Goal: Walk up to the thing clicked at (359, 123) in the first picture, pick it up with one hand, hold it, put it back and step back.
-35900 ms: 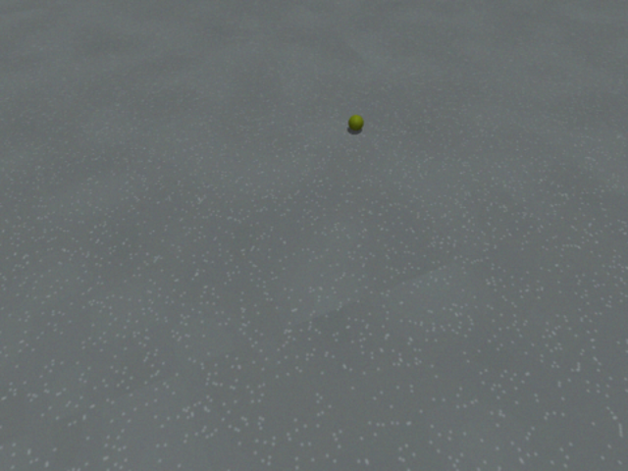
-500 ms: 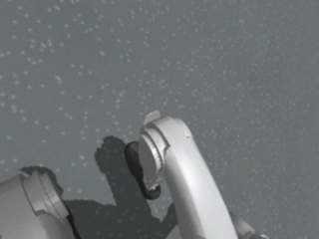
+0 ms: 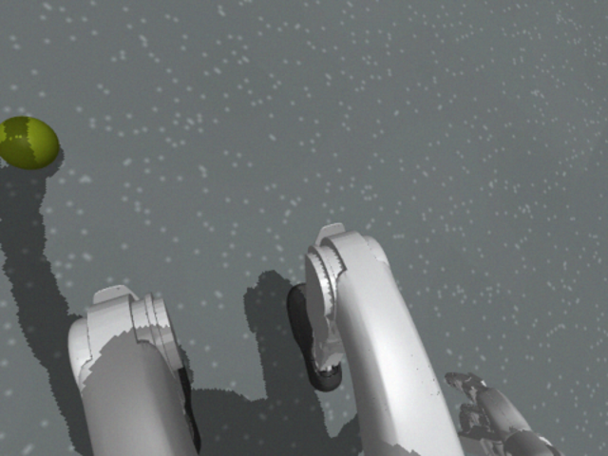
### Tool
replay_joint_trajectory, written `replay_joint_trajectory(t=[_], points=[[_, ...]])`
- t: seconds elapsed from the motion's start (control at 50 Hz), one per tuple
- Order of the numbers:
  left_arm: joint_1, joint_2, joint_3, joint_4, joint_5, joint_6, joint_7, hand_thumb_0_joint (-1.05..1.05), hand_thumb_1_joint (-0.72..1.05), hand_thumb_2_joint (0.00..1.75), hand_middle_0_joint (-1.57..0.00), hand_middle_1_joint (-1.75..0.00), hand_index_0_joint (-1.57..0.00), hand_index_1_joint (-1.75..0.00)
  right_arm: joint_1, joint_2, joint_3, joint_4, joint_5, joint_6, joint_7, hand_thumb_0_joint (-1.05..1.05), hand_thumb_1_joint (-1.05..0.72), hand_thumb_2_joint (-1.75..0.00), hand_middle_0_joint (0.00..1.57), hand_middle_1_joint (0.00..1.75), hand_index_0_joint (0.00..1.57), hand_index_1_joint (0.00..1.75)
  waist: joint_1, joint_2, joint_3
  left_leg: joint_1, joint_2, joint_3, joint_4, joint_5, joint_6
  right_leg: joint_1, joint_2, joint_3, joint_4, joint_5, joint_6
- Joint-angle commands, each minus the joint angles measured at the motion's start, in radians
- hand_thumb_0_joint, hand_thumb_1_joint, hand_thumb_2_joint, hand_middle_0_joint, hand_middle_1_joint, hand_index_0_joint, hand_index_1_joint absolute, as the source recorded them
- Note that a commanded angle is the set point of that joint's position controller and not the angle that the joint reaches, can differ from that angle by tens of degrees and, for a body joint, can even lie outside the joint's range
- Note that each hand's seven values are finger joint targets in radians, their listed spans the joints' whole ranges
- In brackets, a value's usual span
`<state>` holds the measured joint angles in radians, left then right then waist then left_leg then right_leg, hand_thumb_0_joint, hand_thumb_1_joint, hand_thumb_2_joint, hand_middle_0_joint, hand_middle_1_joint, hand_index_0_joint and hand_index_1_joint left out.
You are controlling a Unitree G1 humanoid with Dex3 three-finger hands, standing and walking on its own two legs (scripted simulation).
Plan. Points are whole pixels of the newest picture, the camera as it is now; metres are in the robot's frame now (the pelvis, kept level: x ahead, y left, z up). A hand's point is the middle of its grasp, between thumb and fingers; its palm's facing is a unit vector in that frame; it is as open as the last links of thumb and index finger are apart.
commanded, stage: withdraw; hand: left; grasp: from above
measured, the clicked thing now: (27, 143) +0.57 +0.28 -0.31
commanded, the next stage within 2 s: home in 0.22 s
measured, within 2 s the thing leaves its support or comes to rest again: neither
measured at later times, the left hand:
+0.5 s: hand out of the picture +0.55 +0.32 -0.14, palm faces -0.39 -0.07 -0.92, open 12.7 cm
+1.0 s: hand out of the picture +0.35 +0.27 +0.05, palm faces -0.21 -0.71 -0.67, open 7.5 cm
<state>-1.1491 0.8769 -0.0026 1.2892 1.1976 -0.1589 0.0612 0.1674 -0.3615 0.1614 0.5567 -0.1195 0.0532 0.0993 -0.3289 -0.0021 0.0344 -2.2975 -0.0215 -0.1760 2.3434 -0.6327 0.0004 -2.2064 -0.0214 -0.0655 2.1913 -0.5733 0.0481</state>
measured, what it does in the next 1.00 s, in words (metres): rises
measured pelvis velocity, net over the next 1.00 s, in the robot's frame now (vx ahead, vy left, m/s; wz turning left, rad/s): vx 0.02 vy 0.00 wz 0.12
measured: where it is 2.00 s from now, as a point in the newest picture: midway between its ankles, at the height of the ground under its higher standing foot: (252, 388)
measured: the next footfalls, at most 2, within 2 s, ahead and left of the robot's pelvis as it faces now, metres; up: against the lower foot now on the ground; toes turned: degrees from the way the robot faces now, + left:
none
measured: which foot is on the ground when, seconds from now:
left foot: down 0.00-1.00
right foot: down 0.00-1.00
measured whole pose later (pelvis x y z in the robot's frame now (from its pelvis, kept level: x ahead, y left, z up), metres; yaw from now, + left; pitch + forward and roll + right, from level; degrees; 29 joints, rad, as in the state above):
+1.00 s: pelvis +0.02 +0.00 +0.16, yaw +7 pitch +31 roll -6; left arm -0.34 0.47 0.01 0.51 0.45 0.15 0.01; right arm 0.08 -0.26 -0.01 0.56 0.02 0.03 0.02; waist -0.08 0.03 -0.20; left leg -1.76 -0.01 -0.09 1.85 -0.64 0.00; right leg -1.71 -0.05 -0.03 1.76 -0.59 0.06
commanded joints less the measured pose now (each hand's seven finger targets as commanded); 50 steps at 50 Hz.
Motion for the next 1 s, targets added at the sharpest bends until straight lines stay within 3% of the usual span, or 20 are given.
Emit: replay_joint_trajectory(t=[0.0, 0.08, 0.2, 0.24, 0.28, 0.3, 0.32, 0.34, 0.4, 0.42, 0.46, 0.48, 0.5, 0.52, 0.56, 0.62, 0.66, 0.72, 0.82, 0.98], points=[[-0.413, 0.242, 0.029, -0.117, 0.046, -0.034, 0.112, 0.00, -0.48, 0.96, -0.16, -0.91, -0.15, -0.93, 0.206, -0.221, -0.060, 0.017, -0.010, 0.008, -0.025, 0.00, -0.91, -0.91, 0.20, 0.30, 0.20, 0.30, -0.053, 0.392, -0.669, 0.460, 0.002, 0.107, -0.247, 0.034, 0.013, 0.296, 0.051, -0.100, -0.177, 0.032, -0.094], [-0.453, 0.195, -0.005, -0.033, 0.049, -0.032, 0.168, 0.00, -0.50, 0.97, -0.14, -0.95, -0.13, -0.96, 0.218, -0.228, -0.057, 0.034, -0.019, -0.009, -0.029, 0.00, -0.91, -0.90, 0.20, 0.30, 0.20, 0.30, -0.094, 0.391, -0.625, 0.452, 0.006, 0.089, -0.252, -0.005, 0.014, 0.249, 0.049, -0.116, -0.161, 0.027, -0.085], [-0.497, 0.279, 0.049, -0.039, 0.085, 0.000, 0.224, 0.00, -0.44, 0.93, -0.19, -0.90, -0.18, -0.91, 0.266, -0.264, -0.067, 0.038, -0.021, -0.027, -0.023, 0.00, -0.91, -0.90, 0.20, 0.30, 0.20, 0.30, -0.077, 0.474, -0.743, 0.548, 0.005, 0.093, -0.211, 0.173, 0.001, 0.256, 0.036, -0.124, -0.111, 0.174, -0.093], [-0.513, 0.329, 0.082, -0.088, 0.087, 0.018, 0.234, 0.00, -0.42, 0.92, -0.21, -0.89, -0.20, -0.89, 0.275, -0.264, -0.069, 0.027, -0.020, -0.029, -0.018, 0.00, -0.91, -0.90, 0.20, 0.30, 0.20, 0.30, -0.057, 0.510, -0.834, 0.601, 0.007, 0.100, -0.205, 0.237, 0.000, 0.294, 0.037, -0.119, -0.104, 0.218, -0.095], [-0.464, 0.348, 0.109, -0.101, 0.081, 0.039, 0.227, 0.00, -0.33, 0.97, -0.26, -0.79, -0.23, -0.80, 0.287, -0.260, -0.073, 0.018, -0.015, -0.028, -0.010, 0.00, -0.88, -0.89, 0.20, 0.30, 0.20, 0.30, -0.039, 0.536, -0.855, 0.615, 0.005, 0.102, -0.217, 0.271, -0.003, 0.319, 0.032, -0.113, -0.104, 0.235, -0.097], [-0.432, 0.364, 0.132, -0.120, 0.074, 0.051, 0.218, 0.00, -0.37, 0.89, -0.23, -0.86, -0.23, -0.86, 0.284, -0.265, -0.083, 0.013, -0.010, -0.022, -0.008, 0.00, -0.91, -0.90, 0.20, 0.30, 0.20, 0.30, -0.019, 0.545, -0.889, 0.637, 0.002, 0.100, -0.227, 0.288, -0.005, 0.322, 0.029, -0.111, -0.105, 0.241, -0.098], [-0.419, 0.354, 0.126, -0.122, 0.072, 0.062, 0.206, 0.00, -0.29, 0.97, -0.26, -0.78, -0.23, -0.78, 0.280, -0.256, -0.083, 0.012, -0.008, -0.017, -0.008, 0.00, -0.88, -0.89, 0.20, 0.30, 0.20, 0.30, -0.012, 0.549, -0.899, 0.641, 0.003, 0.105, -0.230, 0.282, -0.002, 0.315, 0.033, -0.109, -0.108, 0.231, -0.102], [-0.386, 0.342, 0.125, -0.121, 0.063, 0.068, 0.191, 0.00, -0.36, 0.89, -0.25, -0.84, -0.24, -0.85, 0.285, -0.257, -0.087, 0.008, -0.005, -0.013, -0.004, 0.00, -0.91, -0.90, 0.20, 0.30, 0.20, 0.30, -0.013, 0.543, -0.865, 0.607, -0.001, 0.107, -0.234, 0.268, -0.001, 0.321, 0.032, -0.107, -0.119, 0.217, -0.104], [-0.298, 0.307, 0.122, -0.156, 0.033, 0.084, 0.137, 0.00, -0.12, 0.98, -0.26, -0.67, -0.23, -0.70, 0.295, -0.248, -0.101, 0.008, 0.003, 0.004, -0.002, 0.00, -0.88, -0.89, 0.20, 0.30, 0.20, 0.30, -0.006, 0.454, -0.851, 0.567, -0.002, 0.115, -0.240, 0.245, 0.011, 0.353, 0.035, -0.103, -0.152, 0.196, -0.101], [-0.270, 0.329, 0.144, -0.209, 0.013, 0.085, 0.119, 0.00, -0.05, 0.97, -0.25, -0.66, -0.23, -0.69, 0.288, -0.245, -0.107, -0.012, 0.006, 0.010, -0.002, 0.00, -0.88, -0.89, 0.20, 0.30, 0.20, 0.30, 0.016, 0.454, -0.882, 0.565, -0.001, 0.120, -0.256, 0.240, 0.014, 0.396, 0.037, -0.096, -0.161, 0.191, -0.100], [-0.179, 0.279, 0.153, -0.250, -0.046, 0.089, 0.074, 0.00, 0.09, 0.94, -0.24, -0.59, -0.22, -0.60, 0.301, -0.251, -0.138, -0.010, 0.013, 0.022, -0.001, 0.00, -0.89, -0.90, 0.20, 0.30, 0.20, 0.30, 0.038, 0.417, -0.855, 0.571, -0.003, 0.120, -0.282, 0.227, 0.014, 0.400, 0.032, -0.091, -0.194, 0.170, -0.103], [-0.150, 0.212, 0.120, -0.297, -0.078, 0.086, 0.048, 0.00, 0.15, 0.92, -0.23, -0.55, -0.22, -0.57, 0.292, -0.236, -0.143, -0.021, 0.016, 0.024, 0.001, 0.00, -0.89, -0.90, 0.20, 0.30, 0.20, 0.30, 0.047, 0.413, -0.873, 0.584, -0.001, 0.130, -0.292, 0.233, 0.014, 0.429, 0.033, -0.086, -0.210, 0.177, -0.102], [-0.099, 0.226, 0.161, -0.326, -0.116, 0.084, 0.028, 0.00, 0.23, 0.91, -0.23, -0.50, -0.21, -0.52, 0.300, -0.249, -0.164, -0.013, 0.022, 0.031, -0.002, 0.00, -0.89, -0.90, 0.20, 0.30, 0.20, 0.30, 0.057, 0.381, -0.867, 0.592, -0.003, 0.123, -0.305, 0.219, 0.014, 0.415, 0.029, -0.084, -0.225, 0.156, -0.105], [-0.064, 0.203, 0.155, -0.402, -0.148, 0.081, 0.006, 0.00, 0.31, 0.92, -0.23, -0.50, -0.21, -0.51, 0.295, -0.243, -0.176, -0.022, 0.027, 0.035, -0.002, 0.00, -0.89, -0.90, 0.20, 0.30, 0.20, 0.30, 0.079, 0.395, -0.905, 0.609, -0.003, 0.129, -0.325, 0.223, 0.013, 0.441, 0.028, -0.079, -0.236, 0.158, -0.107], [-0.023, 0.147, 0.143, -0.573, -0.233, 0.077, -0.035, 0.00, 0.47, 0.93, -0.22, -0.45, -0.21, -0.46, 0.270, -0.227, -0.205, -0.043, 0.046, 0.039, -0.004, 0.00, -0.89, -0.90, 0.20, 0.30, 0.20, 0.30, 0.132, 0.406, -0.995, 0.690, -0.005, 0.126, -0.377, 0.223, 0.011, 0.449, 0.024, -0.062, -0.257, 0.153, -0.111], [0.083, 0.123, 0.181, -0.741, -0.362, 0.090, -0.054, 0.00, 0.70, 0.89, -0.21, -0.36, -0.20, -0.36, 0.240, -0.205, -0.227, -0.039, 0.075, 0.046, -0.018, 0.00, -0.90, -0.90, 0.20, 0.30, 0.20, 0.30, 0.165, 0.382, -0.979, 0.757, -0.001, 0.088, -0.463, 0.178, 0.011, 0.444, 0.020, -0.051, -0.300, 0.133, -0.102], [0.180, 0.051, 0.170, -0.768, -0.429, 0.113, -0.051, 0.00, 0.78, 0.88, -0.20, -0.32, -0.20, -0.33, 0.209, -0.183, -0.233, -0.041, 0.090, 0.047, -0.030, 0.00, -0.90, -0.90, 0.20, 0.30, 0.20, 0.30, 0.162, 0.316, -0.881, 0.762, 0.001, 0.057, -0.516, 0.126, 0.015, 0.431, 0.019, -0.046, -0.339, 0.109, -0.096], [0.288, -0.043, 0.150, -0.807, -0.504, 0.149, -0.043, 0.00, 0.88, 0.90, -0.20, -0.30, -0.20, -0.30, 0.173, -0.151, -0.247, -0.032, 0.105, 0.043, -0.039, 0.00, -0.90, -0.90, 0.20, 0.30, 0.20, 0.30, 0.173, 0.272, -0.847, 0.817, 0.015, 0.027, -0.610, 0.088, 0.019, 0.479, 0.019, -0.039, -0.380, 0.103, -0.079], [0.399, -0.178, 0.069, -0.926, -0.625, 0.210, -0.039, 0.00, 0.90, 0.90, -0.20, -0.30, -0.20, -0.30, 0.119, -0.128, -0.258, -0.037, 0.121, 0.002, -0.060, 0.00, -0.90, -0.90, 0.20, 0.30, 0.20, 0.30, 0.181, 0.265, -0.808, 0.934, 0.032, 0.022, -0.739, 0.023, 0.015, 0.572, 0.015, -0.033, -0.487, 0.084, -0.070], [0.618, -0.265, 0.087, -1.047, -0.826, 0.305, 0.006, 0.00, 0.91, 0.93, -0.21, -0.32, -0.21, -0.32, 0.037, -0.069, -0.237, -0.061, 0.143, -0.080, -0.117, 0.00, -0.90, -0.90, 0.20, 0.30, 0.20, 0.30, 0.207, 0.183, -0.752, 1.071, 0.023, 0.080, -0.872, 0.097, 0.015, 0.826, 0.009, -0.002, -0.697, 0.112, -0.069]])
